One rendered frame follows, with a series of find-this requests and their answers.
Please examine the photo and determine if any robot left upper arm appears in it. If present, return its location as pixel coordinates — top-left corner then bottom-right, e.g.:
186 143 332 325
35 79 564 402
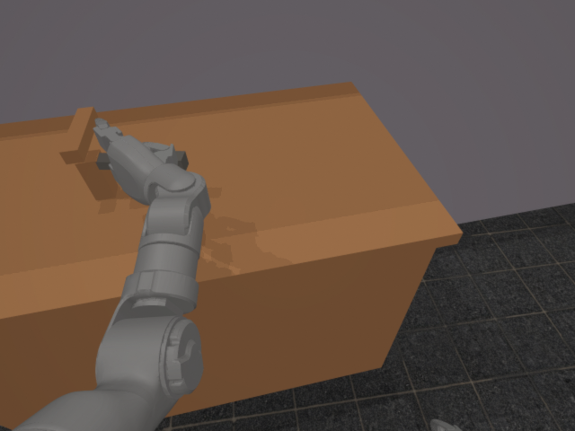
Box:
12 315 204 431

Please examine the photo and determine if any tap lever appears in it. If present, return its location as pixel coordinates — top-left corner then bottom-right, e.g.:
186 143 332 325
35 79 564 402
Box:
96 151 189 171

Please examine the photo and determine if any robot left hand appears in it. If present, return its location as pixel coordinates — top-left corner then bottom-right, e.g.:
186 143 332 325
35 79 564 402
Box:
93 118 178 206

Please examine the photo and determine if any robot left forearm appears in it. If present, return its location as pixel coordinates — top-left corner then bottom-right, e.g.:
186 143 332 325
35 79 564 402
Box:
95 163 211 382

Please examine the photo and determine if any counter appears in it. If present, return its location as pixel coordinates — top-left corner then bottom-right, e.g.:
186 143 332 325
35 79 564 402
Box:
0 82 463 430

